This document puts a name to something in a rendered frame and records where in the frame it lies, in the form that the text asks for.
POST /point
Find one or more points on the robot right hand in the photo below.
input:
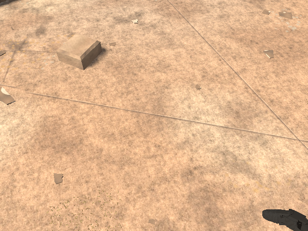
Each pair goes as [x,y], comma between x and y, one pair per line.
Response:
[291,218]

